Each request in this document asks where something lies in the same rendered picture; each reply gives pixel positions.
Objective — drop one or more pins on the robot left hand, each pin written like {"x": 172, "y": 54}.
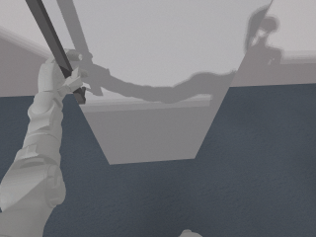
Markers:
{"x": 52, "y": 80}

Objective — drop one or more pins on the handle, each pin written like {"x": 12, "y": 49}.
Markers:
{"x": 46, "y": 27}

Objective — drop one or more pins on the right robot shin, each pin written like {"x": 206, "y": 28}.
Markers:
{"x": 186, "y": 231}

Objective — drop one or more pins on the fridge door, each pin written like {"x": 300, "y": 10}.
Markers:
{"x": 158, "y": 69}

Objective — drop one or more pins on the left robot forearm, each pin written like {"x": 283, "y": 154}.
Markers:
{"x": 43, "y": 138}

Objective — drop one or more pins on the robot left upper arm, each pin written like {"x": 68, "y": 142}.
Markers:
{"x": 28, "y": 197}

